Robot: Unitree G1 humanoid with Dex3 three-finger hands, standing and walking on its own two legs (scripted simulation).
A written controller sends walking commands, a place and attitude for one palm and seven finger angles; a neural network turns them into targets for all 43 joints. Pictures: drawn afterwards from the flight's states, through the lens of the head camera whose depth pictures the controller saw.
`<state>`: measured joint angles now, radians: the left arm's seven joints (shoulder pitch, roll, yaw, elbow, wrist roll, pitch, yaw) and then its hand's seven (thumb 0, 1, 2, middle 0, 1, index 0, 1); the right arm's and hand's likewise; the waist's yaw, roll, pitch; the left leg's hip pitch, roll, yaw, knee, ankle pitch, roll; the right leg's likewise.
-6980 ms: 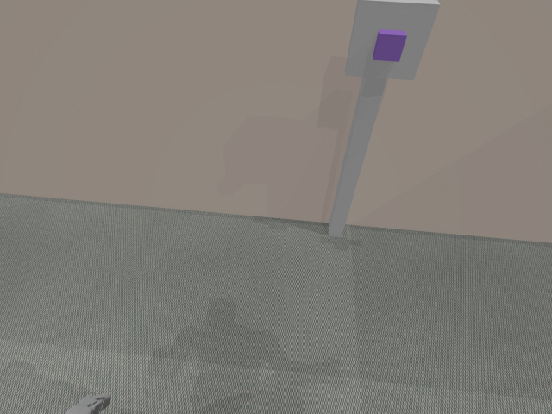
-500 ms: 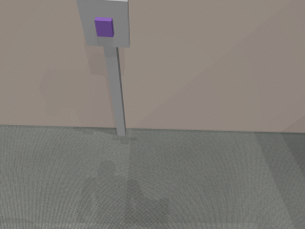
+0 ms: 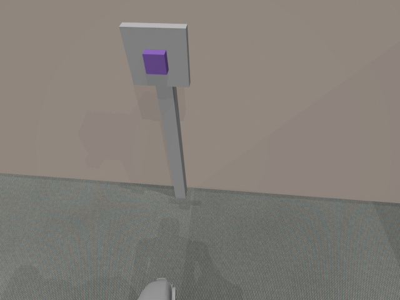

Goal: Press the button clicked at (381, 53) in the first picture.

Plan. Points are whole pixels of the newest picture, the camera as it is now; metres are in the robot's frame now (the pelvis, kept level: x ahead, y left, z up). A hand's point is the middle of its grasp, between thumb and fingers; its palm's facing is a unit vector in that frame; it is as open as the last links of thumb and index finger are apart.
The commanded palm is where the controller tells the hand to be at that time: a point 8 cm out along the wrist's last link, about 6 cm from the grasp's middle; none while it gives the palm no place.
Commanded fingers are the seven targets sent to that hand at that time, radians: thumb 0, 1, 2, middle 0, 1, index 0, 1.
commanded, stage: take the last steps up to it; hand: left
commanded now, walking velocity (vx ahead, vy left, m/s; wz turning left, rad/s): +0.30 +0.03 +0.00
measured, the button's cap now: (156, 61) +0.72 +0.19 +0.11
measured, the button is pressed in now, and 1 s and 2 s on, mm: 0 0 0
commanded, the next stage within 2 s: come to a stop and stand still in 0.44 s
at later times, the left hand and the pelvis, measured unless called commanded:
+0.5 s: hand (114, 251) +0.25 +0.25 -0.16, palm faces +0.00 -0.98 -0.19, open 7.4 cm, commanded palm none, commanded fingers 0.00 0.90 0.90 -0.20 -0.30 -0.20 -0.30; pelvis +0.16 +0.07 +0.00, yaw -3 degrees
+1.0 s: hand (118, 249) +0.27 +0.25 -0.19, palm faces +0.01 -0.98 -0.20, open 7.3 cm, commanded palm none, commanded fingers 0.00 0.90 0.90 -0.20 -0.30 -0.20 -0.30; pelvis +0.19 +0.07 -0.01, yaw -2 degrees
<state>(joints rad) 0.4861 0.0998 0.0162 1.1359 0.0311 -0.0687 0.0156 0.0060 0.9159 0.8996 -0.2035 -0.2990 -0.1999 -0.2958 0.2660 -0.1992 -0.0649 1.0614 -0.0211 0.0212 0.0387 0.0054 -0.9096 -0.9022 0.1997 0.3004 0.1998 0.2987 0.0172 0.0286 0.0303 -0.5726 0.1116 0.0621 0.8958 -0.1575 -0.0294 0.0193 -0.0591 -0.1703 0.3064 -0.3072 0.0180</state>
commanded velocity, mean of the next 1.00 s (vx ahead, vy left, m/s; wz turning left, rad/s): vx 0.03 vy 0.01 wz -0.02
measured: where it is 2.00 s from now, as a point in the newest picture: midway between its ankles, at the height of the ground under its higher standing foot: outside the picture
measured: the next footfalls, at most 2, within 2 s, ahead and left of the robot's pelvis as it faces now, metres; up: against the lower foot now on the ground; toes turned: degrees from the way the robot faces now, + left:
left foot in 0.14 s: +0.18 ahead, +0.15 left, +0.00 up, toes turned +9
right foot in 0.64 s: +0.30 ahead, -0.08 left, +0.00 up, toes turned -10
